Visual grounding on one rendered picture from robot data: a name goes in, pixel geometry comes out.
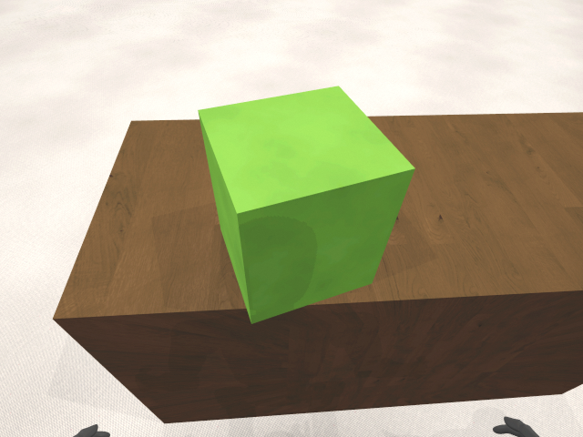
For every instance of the pedestal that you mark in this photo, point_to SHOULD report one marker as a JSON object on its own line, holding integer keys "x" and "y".
{"x": 478, "y": 295}

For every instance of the robot right hand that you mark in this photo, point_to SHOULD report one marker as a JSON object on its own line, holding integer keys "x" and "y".
{"x": 515, "y": 427}

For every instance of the carton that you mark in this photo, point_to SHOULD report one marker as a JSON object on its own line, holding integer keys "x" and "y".
{"x": 307, "y": 190}

